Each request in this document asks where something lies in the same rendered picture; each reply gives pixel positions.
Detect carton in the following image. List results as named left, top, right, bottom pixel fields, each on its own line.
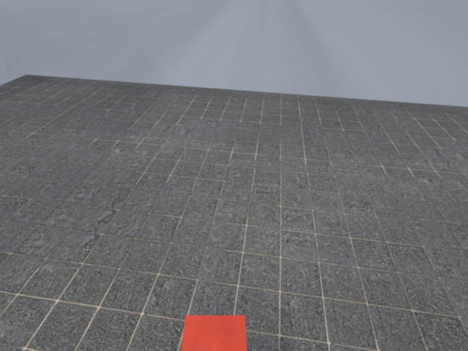
left=181, top=315, right=246, bottom=351

